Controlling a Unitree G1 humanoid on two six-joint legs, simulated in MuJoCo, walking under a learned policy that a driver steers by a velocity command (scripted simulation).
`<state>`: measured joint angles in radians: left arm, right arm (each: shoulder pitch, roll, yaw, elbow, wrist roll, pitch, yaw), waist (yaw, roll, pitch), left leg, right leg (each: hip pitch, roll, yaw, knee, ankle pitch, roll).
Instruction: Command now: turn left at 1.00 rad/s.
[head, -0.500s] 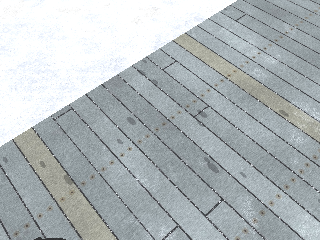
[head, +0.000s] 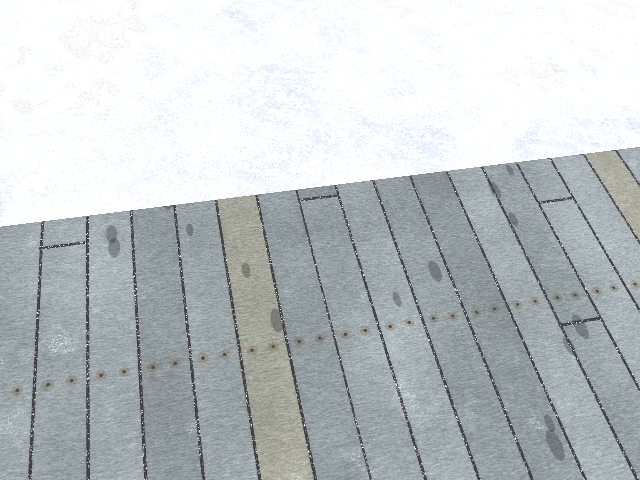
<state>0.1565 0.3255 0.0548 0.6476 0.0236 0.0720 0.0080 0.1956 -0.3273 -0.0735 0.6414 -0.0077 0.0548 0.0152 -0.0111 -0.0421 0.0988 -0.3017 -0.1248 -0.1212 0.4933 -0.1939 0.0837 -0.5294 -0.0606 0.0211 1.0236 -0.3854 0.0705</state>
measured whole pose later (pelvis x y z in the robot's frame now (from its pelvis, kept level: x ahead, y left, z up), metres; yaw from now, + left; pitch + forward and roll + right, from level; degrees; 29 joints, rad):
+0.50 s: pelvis +0.13 +0.00 +0.00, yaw +28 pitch +2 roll +0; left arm 0.37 0.32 0.06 0.75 0.03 -0.06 0.00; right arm 0.15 -0.37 -0.07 0.64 -0.04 0.04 0.10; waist 0.04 0.05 -0.03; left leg -0.78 0.00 -0.08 1.25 -0.12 0.02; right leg 0.00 -0.01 -0.15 0.31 -0.34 0.00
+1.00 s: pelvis +0.38 +0.27 +0.00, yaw +53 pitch +1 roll +1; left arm 0.16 0.27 0.01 0.69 0.04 -0.04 -0.02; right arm 0.32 -0.29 -0.04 0.83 0.00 -0.05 0.00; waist 0.00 -0.02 0.12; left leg -0.10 -0.20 -0.06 0.40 -0.25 0.16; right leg -0.72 -0.16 0.01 0.99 -0.21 0.03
